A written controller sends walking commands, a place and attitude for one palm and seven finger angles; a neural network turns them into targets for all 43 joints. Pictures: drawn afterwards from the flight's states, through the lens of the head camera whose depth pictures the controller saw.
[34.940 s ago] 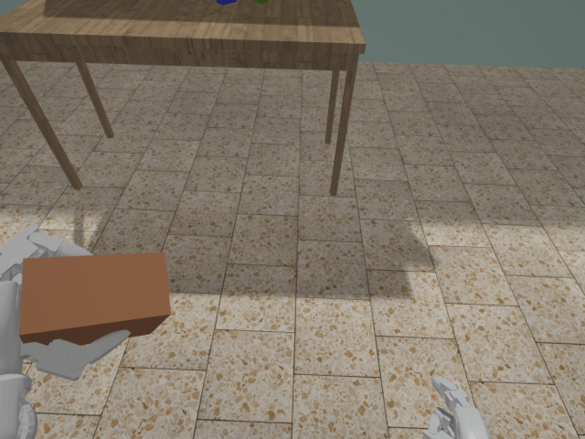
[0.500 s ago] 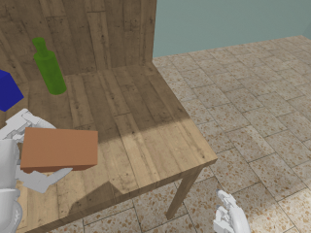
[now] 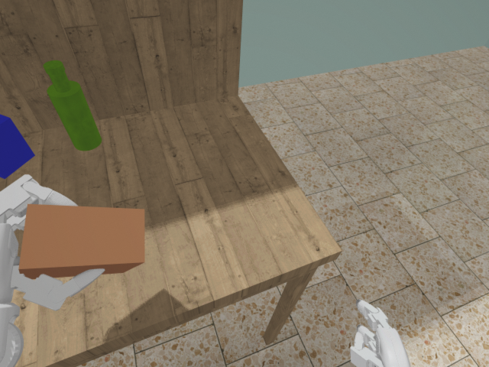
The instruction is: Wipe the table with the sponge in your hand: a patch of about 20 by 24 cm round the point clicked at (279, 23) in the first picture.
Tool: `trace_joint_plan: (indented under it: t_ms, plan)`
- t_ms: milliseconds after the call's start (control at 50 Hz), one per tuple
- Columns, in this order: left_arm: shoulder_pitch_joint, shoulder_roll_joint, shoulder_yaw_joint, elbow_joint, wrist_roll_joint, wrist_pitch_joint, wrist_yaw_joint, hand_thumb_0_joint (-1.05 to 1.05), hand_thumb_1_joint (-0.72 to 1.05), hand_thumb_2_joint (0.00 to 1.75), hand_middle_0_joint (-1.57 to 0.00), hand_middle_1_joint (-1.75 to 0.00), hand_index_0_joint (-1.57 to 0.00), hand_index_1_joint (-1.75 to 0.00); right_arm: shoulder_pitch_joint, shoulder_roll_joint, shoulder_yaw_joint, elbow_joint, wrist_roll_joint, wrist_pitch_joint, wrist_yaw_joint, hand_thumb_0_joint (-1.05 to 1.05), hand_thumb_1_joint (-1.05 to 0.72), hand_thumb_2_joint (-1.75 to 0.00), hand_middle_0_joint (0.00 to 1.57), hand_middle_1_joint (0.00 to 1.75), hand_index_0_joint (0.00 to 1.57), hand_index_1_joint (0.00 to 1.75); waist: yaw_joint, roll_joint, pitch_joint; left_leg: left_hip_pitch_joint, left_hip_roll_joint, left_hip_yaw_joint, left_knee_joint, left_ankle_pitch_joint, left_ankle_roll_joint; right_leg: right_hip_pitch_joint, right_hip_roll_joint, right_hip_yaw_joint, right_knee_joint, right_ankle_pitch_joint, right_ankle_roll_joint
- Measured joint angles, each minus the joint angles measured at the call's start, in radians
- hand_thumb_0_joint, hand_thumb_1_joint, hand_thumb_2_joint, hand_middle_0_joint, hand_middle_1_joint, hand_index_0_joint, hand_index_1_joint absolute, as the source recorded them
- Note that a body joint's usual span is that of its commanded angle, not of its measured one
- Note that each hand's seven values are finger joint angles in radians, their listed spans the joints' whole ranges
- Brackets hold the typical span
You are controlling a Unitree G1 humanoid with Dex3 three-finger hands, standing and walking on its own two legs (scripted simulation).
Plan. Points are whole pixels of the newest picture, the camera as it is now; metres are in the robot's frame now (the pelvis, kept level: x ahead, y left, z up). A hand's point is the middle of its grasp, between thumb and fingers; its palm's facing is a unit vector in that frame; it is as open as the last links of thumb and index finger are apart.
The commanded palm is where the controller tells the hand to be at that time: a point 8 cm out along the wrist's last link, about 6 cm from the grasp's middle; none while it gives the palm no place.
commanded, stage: look again from close up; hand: left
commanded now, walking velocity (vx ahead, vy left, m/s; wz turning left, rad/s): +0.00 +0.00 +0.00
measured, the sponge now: (100, 244) +0.23 +0.21 +0.13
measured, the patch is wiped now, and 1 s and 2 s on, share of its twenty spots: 0.00 0.00 0.00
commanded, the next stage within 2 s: come to a stop and stand still in 0.14 s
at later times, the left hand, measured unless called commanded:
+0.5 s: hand (76, 240) +0.22 +0.22 +0.16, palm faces +0.36 -0.85 -0.38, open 10.2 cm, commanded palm +0.16 +0.26 +0.17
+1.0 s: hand (81, 249) +0.22 +0.23 +0.13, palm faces +0.19 -0.87 -0.45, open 10.2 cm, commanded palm +0.17 +0.28 +0.17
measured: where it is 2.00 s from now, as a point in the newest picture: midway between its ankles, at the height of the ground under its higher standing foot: outside the picture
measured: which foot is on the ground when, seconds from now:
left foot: down 0.00-1.00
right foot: down 0.00-1.00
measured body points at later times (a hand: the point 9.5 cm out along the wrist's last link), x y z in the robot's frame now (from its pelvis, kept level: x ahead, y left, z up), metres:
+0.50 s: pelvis +0.00 -0.02 +0.00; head +0.02 -0.01 +0.45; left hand +0.20 +0.27 +0.18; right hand +0.18 -0.25 -0.07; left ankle +0.02 +0.07 -0.74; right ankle +0.00 -0.12 -0.74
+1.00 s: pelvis +0.00 +0.00 +0.00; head +0.04 +0.02 +0.44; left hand +0.21 +0.27 +0.16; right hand +0.15 -0.23 -0.08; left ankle +0.02 +0.07 -0.74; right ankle +0.00 -0.12 -0.74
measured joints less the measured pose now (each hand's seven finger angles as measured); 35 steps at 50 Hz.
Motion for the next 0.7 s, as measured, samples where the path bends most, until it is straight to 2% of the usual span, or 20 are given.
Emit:
trace_joint_plan:
  t_ms: [260,440,640,660,680,700]
  plan:
    - [-0.002,-0.019,-0.018,0.029,-0.004,0.013,0.005,-0.02,-0.53,1.04,-0.70,-1.33,-0.74,-1.34,0.005,-0.013,-0.005,0.014,0.002,0.005,-0.006,0.01,-0.90,-0.90,0.20,0.30,0.20,0.30,-0.004,0.023,-0.017,0.000,0.018,-0.005,-0.013,0.008,-0.018,0.002,0.018,-0.004,-0.020,0.012,-0.018]
    - [0.018,-0.003,-0.014,-0.003,-0.013,0.023,0.008,-0.02,-0.53,1.04,-0.70,-1.33,-0.74,-1.34,0.001,-0.019,-0.010,0.012,0.004,0.010,-0.010,0.01,-0.90,-0.90,0.20,0.30,0.20,0.30,-0.011,0.017,-0.017,0.003,0.023,-0.009,-0.009,0.002,-0.024,0.007,0.024,-0.007,-0.019,0.007,-0.025]
    - [0.019,-0.006,-0.015,0.012,-0.017,0.035,0.011,-0.02,-0.53,1.04,-0.70,-1.33,-0.74,-1.33,-0.004,-0.018,-0.008,0.008,0.007,0.021,-0.014,0.01,-0.90,-0.90,0.20,0.30,0.20,0.30,-0.005,0.017,-0.026,0.010,0.019,-0.010,-0.017,0.002,-0.022,0.014,0.020,-0.008,-0.027,0.005,-0.022]
    - [-0.032,0.025,-0.005,0.023,0.024,0.037,-0.012,-0.02,-0.53,1.04,-0.71,-1.33,-0.74,-1.33,0.010,-0.017,-0.015,-0.002,-0.002,0.008,-0.016,0.01,-0.90,-0.90,0.20,0.30,0.20,0.30,0.013,0.016,-0.019,-0.005,0.023,-0.016,-0.003,-0.001,-0.022,0.009,0.024,-0.014,-0.027,0.007,-0.021]
    - [-0.121,0.077,0.018,0.061,0.044,0.017,-0.031,-0.02,-0.53,1.04,-0.71,-1.33,-0.75,-1.33,0.015,-0.016,-0.018,-0.001,0.002,-0.005,-0.015,0.01,-0.90,-0.90,0.20,0.30,0.20,0.29,0.033,0.011,-0.005,-0.027,0.025,-0.024,0.019,-0.004,-0.024,-0.008,0.026,-0.022,-0.013,0.005,-0.022]
    - [-0.209,0.121,0.051,0.097,0.044,0.007,-0.035,-0.02,-0.53,1.04,-0.71,-1.33,-0.75,-1.33,0.003,-0.014,-0.017,0.009,0.002,-0.005,-0.008,0.01,-0.90,-0.90,0.20,0.30,0.20,0.29,0.044,0.002,0.020,-0.038,0.024,-0.028,0.032,-0.004,-0.026,-0.022,0.025,-0.027,0.008,0.001,-0.026]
